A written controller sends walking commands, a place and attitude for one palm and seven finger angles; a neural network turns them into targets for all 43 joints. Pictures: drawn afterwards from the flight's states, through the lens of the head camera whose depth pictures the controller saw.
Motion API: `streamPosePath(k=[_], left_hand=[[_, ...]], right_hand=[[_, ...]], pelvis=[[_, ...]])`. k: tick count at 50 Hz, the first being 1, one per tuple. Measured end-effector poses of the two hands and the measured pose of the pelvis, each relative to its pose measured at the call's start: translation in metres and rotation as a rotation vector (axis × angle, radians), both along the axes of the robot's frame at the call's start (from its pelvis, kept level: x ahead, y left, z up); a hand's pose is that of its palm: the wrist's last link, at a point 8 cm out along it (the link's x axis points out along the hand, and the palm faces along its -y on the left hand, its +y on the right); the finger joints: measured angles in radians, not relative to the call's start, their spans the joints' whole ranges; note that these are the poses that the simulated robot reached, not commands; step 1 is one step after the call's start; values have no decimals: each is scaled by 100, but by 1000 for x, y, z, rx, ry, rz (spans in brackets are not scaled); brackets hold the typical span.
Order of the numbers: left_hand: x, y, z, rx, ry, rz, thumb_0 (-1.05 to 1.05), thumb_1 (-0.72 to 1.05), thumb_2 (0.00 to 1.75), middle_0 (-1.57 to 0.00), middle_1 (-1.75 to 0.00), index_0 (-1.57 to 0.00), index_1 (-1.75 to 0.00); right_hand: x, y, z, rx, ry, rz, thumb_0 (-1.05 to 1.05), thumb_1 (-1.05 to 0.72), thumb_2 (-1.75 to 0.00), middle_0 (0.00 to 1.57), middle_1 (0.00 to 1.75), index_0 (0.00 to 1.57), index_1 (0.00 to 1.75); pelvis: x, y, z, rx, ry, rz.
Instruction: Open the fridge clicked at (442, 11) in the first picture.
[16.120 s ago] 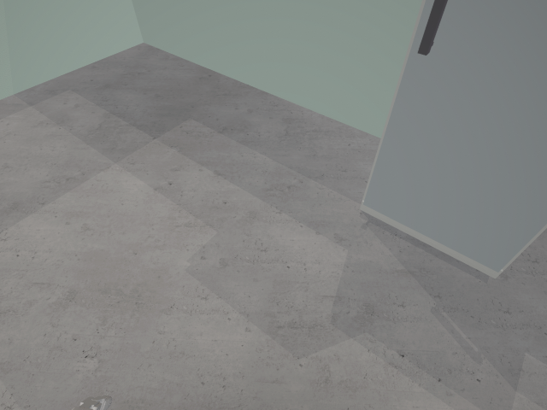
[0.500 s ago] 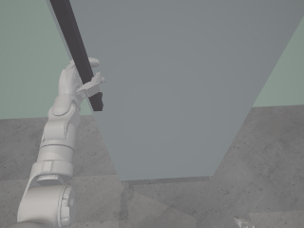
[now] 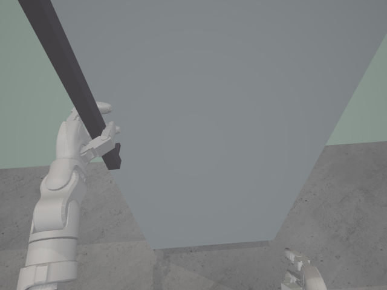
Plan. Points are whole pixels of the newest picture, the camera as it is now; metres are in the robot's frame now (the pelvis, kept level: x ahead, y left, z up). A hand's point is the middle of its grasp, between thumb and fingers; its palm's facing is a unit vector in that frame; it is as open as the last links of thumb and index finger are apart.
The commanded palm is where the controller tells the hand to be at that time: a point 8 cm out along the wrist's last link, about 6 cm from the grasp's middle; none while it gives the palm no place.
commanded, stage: walk backward, drawing the door open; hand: left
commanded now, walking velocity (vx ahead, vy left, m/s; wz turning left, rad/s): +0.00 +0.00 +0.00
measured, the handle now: (85, 88) +0.40 +0.21 +0.25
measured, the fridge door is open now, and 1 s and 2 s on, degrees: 0 0 14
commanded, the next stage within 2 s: none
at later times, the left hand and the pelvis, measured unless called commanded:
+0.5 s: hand (107, 139) +0.36 +0.18 +0.15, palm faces +0.40 -0.86 -0.31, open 6.8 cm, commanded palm +0.31 +0.22 +0.15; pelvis +0.13 -0.04 -0.03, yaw +11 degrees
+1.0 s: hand (110, 137) +0.37 +0.18 +0.15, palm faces +0.66 -0.71 -0.25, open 7.2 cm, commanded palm +0.31 +0.21 +0.15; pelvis +0.12 -0.16 -0.02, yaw +13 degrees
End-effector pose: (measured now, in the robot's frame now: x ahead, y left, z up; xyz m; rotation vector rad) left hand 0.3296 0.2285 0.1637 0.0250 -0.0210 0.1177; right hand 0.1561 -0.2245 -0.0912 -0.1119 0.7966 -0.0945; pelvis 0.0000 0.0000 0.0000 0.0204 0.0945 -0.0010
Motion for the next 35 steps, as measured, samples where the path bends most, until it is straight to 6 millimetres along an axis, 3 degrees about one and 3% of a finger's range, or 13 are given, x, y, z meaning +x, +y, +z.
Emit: streamPosePath(k=[5,11,18,22,25,27,30,35], left_hand=[[-1,2,2,96,-14,8,-1,68,75,-37,-140,-27,-140],[1,6,1,205,-125,37,-4,58,76,-42,-140,-31,-140],[-1,0,2,242,-121,141,-4,57,82,-45,-140,-32,-140],[-3,-2,4,302,-114,211,-6,56,82,-45,-140,-32,-140],[-6,-4,2,358,-177,272,-8,54,80,-46,-140,-28,-140],[-8,-7,-1,369,-207,313,-9,57,80,-46,-140,-26,-139],[-8,-9,-3,379,-226,358,-10,56,79,-46,-140,-26,-134],[-8,-13,-4,326,-225,397,-7,57,80,-46,-140,-26,-132]], right_hand=[[19,-8,7,-14,-12,-26,1,-91,-90,20,30,20,30],[45,-17,-2,-127,78,35,1,-91,-90,20,30,20,30],[84,-6,-8,-40,88,57,1,-91,-90,19,30,20,30],[112,4,-24,29,51,94,1,-91,-90,19,30,20,30],[148,8,-47,40,-20,165,1,-91,-90,20,30,20,30],[171,8,-57,36,-55,203,1,-91,-90,20,30,20,30],[193,-1,-53,37,-80,238,1,-91,-90,20,30,20,30],[193,-35,-19,-23,-84,211,1,-91,-90,20,30,20,30]], pelvis=[[24,-1,6,-5,10,-50],[42,2,6,-15,-14,26],[72,-8,12,-17,-70,37],[100,-27,-3,38,-144,101],[126,-43,-33,67,-186,185],[127,-50,-44,34,-187,196],[119,-64,-47,26,-179,204],[116,-86,-32,27,-167,214]])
